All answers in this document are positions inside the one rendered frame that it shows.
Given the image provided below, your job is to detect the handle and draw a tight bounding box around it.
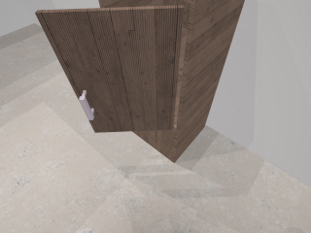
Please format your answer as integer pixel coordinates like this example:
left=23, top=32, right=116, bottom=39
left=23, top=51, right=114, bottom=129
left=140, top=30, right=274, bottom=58
left=79, top=90, right=94, bottom=120

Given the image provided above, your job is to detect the cupboard door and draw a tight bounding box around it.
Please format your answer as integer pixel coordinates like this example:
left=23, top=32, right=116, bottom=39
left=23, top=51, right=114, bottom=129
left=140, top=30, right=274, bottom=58
left=35, top=5, right=185, bottom=133

